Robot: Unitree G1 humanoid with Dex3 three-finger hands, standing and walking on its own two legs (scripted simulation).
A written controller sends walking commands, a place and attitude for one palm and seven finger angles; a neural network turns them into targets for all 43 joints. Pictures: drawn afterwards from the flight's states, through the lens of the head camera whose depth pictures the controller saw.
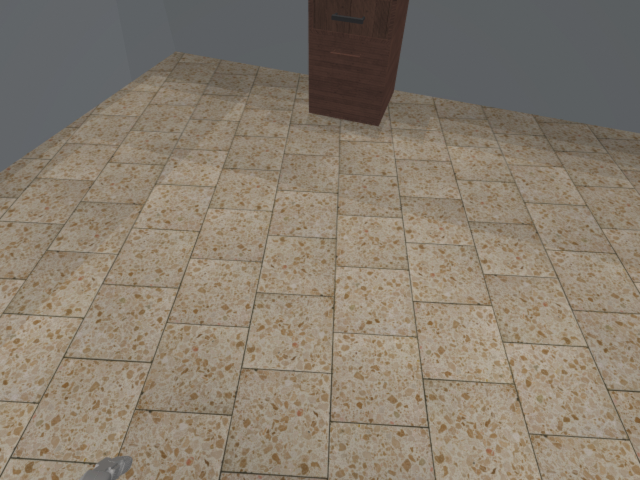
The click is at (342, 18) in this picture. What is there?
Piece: drawer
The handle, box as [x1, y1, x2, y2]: [331, 13, 364, 23]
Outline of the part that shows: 331,15 331,19 362,23 364,18 363,16 361,18 338,15 337,13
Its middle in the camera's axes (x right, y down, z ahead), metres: +0.13 -1.08 +1.89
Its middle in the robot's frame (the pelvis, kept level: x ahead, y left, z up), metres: +2.12 -0.03 -0.20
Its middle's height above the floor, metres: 0.57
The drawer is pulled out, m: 0.00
